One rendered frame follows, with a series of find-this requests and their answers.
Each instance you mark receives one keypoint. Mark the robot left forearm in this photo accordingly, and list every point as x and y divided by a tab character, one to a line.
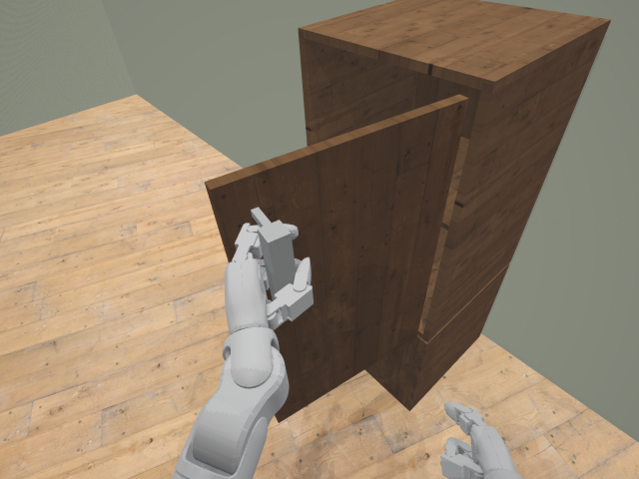
230	432

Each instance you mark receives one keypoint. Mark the handle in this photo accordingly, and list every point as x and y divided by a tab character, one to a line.
278	252

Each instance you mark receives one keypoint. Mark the cupboard door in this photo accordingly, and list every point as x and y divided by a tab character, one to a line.
368	205

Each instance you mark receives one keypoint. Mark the right robot hand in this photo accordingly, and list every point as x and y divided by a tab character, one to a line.
487	452

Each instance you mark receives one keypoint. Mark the left robot hand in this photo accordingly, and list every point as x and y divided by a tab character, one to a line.
246	283

